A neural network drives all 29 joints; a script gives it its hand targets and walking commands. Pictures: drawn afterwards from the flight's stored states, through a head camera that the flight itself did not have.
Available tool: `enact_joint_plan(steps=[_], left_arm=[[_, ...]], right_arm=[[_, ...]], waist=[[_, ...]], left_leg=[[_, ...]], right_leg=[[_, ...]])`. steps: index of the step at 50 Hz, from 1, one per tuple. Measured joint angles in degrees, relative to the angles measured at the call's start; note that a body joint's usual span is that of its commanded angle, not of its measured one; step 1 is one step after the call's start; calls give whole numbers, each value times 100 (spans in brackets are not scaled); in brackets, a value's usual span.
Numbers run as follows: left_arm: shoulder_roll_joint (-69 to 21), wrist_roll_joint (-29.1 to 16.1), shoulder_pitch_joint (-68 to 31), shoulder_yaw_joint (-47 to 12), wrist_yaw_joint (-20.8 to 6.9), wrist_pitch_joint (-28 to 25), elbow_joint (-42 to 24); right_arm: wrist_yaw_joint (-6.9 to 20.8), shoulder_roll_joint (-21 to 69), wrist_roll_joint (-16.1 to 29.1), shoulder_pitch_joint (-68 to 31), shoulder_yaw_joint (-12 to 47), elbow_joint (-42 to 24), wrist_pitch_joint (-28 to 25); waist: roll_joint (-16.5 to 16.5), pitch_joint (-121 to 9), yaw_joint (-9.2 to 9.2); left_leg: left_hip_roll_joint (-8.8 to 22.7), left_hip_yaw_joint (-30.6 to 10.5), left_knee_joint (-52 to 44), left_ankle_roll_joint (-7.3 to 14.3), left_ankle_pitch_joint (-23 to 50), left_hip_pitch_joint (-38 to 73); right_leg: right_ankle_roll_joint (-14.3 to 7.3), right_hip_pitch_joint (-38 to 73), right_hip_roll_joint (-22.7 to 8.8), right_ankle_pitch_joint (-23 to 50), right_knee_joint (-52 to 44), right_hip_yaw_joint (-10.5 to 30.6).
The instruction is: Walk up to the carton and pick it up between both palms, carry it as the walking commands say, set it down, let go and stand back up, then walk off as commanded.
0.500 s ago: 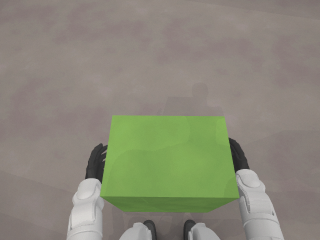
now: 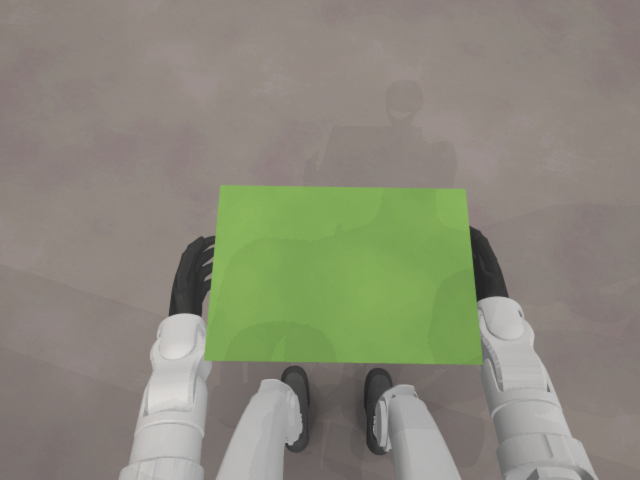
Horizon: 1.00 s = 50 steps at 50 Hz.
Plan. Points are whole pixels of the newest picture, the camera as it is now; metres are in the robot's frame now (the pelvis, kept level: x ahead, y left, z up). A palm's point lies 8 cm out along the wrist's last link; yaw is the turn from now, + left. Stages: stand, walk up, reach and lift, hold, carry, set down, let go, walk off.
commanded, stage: set down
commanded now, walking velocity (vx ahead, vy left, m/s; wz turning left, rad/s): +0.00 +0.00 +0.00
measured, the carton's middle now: (336, 291) +0.35 +0.02 -0.17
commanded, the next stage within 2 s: none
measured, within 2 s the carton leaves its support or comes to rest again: neither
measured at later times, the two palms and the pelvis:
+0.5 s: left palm (204, 293) +0.34 +0.21 -0.19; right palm (449, 266) +0.40 -0.15 -0.19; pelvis -0.04 +0.00 -0.08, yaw +2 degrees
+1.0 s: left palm (220, 275) +0.38 +0.21 -0.28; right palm (429, 260) +0.42 -0.15 -0.29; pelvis -0.04 +0.00 -0.15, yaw +3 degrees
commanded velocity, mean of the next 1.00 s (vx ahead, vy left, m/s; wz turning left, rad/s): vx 0.00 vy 0.00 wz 0.00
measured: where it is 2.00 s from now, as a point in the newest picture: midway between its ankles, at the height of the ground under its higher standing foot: (336, 424)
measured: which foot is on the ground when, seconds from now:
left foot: down 0.00-1.00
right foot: down 0.00-1.00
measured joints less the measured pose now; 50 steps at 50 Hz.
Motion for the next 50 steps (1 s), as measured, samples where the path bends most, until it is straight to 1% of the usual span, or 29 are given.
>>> enact_joint_plan(steps=[3, 6, 10, 16, 19, 23, 31, 36, 42, 45, 50], left_arm=[[51, -113, -214, -134, 192, -8, 197], [101, -178, -415, -171, 329, -39, 227], [177, -306, -585, -185, 464, -77, 236], [264, -673, -889, -345, 622, 44, 242], [332, -723, -1096, -412, 683, 151, 242], [400, -724, -1347, -352, 652, 293, 263], [502, -743, -1673, -297, 488, 418, 335], [629, -745, -1934, -303, 483, 437, 344], [679, -882, -2076, -327, 462, 493, 371], [731, -918, -2180, -327, 466, 541, 376], [818, -1043, -2418, -330, 476, 603, 417]], right_arm=[[-61, -164, 235, -181, 25, 197, -143], [-125, -255, 420, -400, 39, 459, -193], [-203, -348, 621, -597, 170, 509, -212], [-115, -604, 791, -1122, 200, 661, -233], [-75, -722, 863, -1418, 217, 731, -199], [-46, -769, 873, -1723, 218, 899, -149], [-186, -793, 919, -1930, 216, 945, -67], [-330, -797, 1002, -2070, 224, 945, -43], [-359, -871, 1121, -2218, 266, 946, 62], [-421, -905, 1239, -2310, 316, 938, 132], [-473, -962, 1251, -2503, 322, 938, 209]], waist=[[-8, 1, 1], [-16, 2, 1], [-19, 2, 5], [44, 1, 5], [110, -1, 5], [158, -1, 5], [136, -3, 4], [98, -18, 4], [108, -22, 4], [108, -23, 4], [116, -24, 4]], left_leg=[[0, -11, 202, 31, -14, -302], [0, -18, 408, 63, -20, -635], [0, -32, 689, 88, -35, -1060], [-28, -92, 1253, 91, -139, -1685], [-41, -118, 1521, 95, -192, -1961], [-41, -130, 1799, 95, -264, -2250], [-41, -151, 2382, 98, -471, -2823], [-41, -164, 2761, 98, -596, -3233], [-40, -176, 3161, 98, -720, -3663], [-38, -180, 3346, 98, -765, -3857], [-38, -189, 3621, 98, -805, -4150]], right_leg=[[0, -285, -2, -10, 182, 0], [0, -606, -7, -15, 376, 0], [0, -1019, -11, -38, 653, 0], [0, -1617, -11, -184, 1235, 0], [0, -1878, -11, -252, 1507, 0], [0, -2167, -11, -339, 1796, 0], [0, -2754, -11, -578, 2425, -1], [0, -3174, -11, -729, 2836, 0], [0, -3605, -11, -871, 3254, 0], [0, -3799, -11, -922, 3443, 0], [0, -4085, -11, -969, 3720, 0]])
